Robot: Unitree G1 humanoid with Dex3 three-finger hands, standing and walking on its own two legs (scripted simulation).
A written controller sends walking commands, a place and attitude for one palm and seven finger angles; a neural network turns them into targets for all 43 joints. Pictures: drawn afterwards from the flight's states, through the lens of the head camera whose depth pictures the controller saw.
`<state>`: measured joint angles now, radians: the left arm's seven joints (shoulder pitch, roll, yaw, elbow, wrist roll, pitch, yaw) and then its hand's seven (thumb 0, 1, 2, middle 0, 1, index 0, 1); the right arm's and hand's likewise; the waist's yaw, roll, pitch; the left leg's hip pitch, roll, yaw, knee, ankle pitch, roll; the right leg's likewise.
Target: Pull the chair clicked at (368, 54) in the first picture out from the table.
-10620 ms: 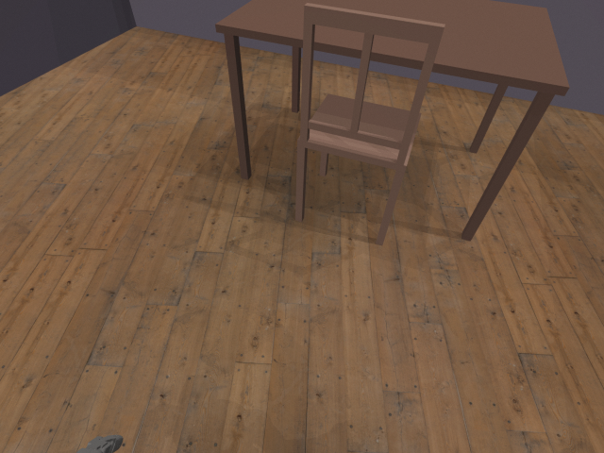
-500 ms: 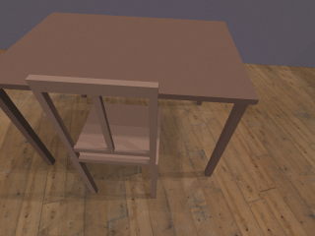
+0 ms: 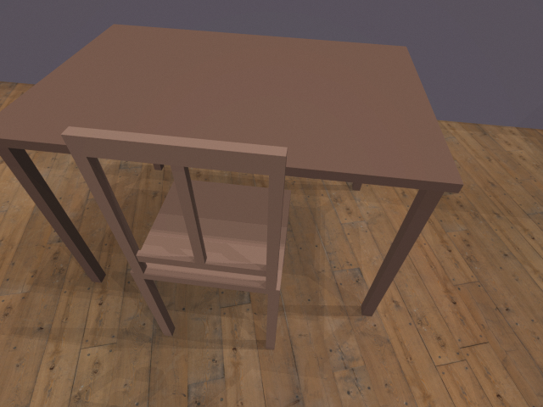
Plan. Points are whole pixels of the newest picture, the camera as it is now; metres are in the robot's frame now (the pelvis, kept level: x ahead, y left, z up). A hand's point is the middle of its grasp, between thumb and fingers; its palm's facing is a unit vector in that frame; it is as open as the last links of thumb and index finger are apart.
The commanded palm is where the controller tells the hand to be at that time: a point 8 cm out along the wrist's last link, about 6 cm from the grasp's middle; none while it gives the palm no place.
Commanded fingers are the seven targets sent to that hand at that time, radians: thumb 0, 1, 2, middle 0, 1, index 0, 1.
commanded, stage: shuffle to correct the standing spot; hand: left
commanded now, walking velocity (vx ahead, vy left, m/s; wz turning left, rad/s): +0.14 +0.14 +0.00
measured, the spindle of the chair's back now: (191, 219) +0.49 +0.22 -0.08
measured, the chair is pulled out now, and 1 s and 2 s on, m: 0.00 0.00 0.00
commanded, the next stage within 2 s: come to a stop and stand still in 0.04 s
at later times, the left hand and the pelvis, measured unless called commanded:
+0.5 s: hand out of the picture +0.10 +0.22 -0.17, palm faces +0.04 -0.97 -0.22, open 7.3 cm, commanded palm none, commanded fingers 0.00 0.90 0.90 -0.20 -0.30 -0.20 -0.30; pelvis +0.06 +0.03 +0.00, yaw +1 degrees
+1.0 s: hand out of the picture +0.02 +0.22 -0.18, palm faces +0.11 -0.97 -0.20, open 7.3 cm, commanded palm none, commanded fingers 0.00 0.90 0.90 -0.20 -0.30 -0.20 -0.30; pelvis +0.01 +0.03 +0.00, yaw +0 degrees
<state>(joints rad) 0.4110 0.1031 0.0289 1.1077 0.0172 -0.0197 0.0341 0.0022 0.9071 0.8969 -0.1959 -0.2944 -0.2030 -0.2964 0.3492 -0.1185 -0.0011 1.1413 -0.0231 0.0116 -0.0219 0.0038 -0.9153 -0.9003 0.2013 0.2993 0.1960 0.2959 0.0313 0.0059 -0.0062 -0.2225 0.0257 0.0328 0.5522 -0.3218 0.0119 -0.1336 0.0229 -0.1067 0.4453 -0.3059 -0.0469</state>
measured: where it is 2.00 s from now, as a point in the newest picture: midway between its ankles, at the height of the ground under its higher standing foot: outside the picture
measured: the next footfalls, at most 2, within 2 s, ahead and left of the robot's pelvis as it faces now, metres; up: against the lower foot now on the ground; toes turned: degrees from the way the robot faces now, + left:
right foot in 0.58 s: +0.12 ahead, -0.10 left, +0.00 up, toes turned -3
left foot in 1.00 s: +0.09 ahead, +0.14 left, +0.00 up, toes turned +1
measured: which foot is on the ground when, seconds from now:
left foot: down 0.00-0.62, up 0.64-0.98, down 1.00-1.00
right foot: down 0.00-0.16, up 0.18-0.56, down 0.58-1.00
